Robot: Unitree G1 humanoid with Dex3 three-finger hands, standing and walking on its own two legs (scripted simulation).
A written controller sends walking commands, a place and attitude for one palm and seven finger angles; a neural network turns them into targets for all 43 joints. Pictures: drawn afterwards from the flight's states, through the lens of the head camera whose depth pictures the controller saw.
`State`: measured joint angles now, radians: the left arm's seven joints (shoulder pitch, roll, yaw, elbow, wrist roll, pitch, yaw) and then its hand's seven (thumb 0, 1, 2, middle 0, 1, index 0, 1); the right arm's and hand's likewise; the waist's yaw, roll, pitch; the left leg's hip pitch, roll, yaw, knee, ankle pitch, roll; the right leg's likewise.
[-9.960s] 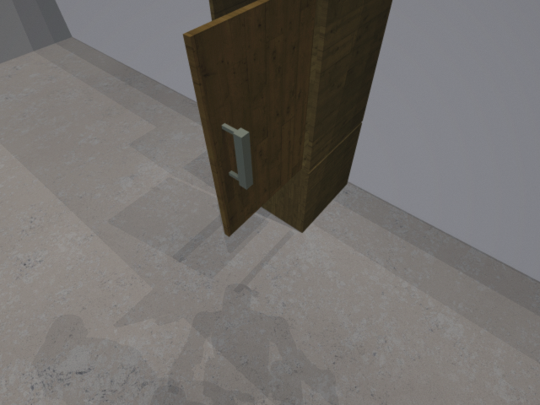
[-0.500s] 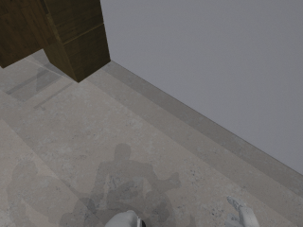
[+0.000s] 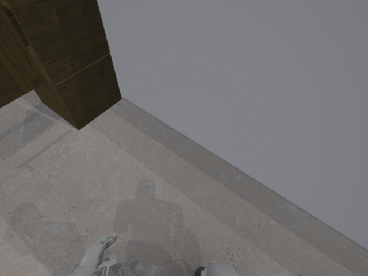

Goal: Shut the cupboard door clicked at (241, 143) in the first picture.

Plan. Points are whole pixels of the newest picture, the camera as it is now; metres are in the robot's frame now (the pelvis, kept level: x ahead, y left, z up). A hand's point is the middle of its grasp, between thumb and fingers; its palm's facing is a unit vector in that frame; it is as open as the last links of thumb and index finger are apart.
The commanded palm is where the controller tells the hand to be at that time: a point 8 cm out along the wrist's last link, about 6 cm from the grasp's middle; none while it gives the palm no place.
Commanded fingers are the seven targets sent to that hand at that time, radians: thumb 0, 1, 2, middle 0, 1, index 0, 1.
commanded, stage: walk to a spot facing it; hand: left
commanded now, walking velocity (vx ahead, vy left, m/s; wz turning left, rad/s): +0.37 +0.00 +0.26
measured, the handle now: out of the picture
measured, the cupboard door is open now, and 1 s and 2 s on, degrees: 90 90 90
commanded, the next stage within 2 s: turn to face it in 0.78 s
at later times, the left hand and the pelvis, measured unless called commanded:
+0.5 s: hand out of the picture +0.08 +0.17 -0.18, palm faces +0.27 -0.95 -0.16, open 7.3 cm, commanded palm none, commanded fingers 0.00 0.90 0.90 -0.20 -0.30 -0.20 -0.30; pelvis +0.22 +0.03 -0.01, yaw +11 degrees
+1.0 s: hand (90, 161) +0.47 +0.27 -0.16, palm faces +0.12 -0.97 -0.20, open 7.3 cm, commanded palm none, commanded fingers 0.00 0.90 0.90 -0.20 -0.30 -0.20 -0.30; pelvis +0.40 +0.07 +0.01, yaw +9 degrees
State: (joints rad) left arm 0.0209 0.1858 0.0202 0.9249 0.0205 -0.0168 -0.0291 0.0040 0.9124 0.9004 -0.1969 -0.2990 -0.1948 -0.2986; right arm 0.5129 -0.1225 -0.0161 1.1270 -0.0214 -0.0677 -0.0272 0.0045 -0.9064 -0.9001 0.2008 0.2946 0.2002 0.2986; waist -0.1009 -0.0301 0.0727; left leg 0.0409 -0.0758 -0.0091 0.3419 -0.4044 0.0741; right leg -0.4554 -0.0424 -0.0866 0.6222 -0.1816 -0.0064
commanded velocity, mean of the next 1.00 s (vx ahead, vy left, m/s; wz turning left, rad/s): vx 0.28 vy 0.00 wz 0.16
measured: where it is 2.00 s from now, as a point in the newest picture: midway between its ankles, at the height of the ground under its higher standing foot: (160, 210)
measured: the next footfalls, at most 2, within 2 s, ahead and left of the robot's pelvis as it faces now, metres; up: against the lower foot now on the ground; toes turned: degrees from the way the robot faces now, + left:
right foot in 0.02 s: +0.12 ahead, -0.11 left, +0.00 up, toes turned -5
left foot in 0.50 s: +0.35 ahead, +0.14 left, +0.00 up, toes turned +17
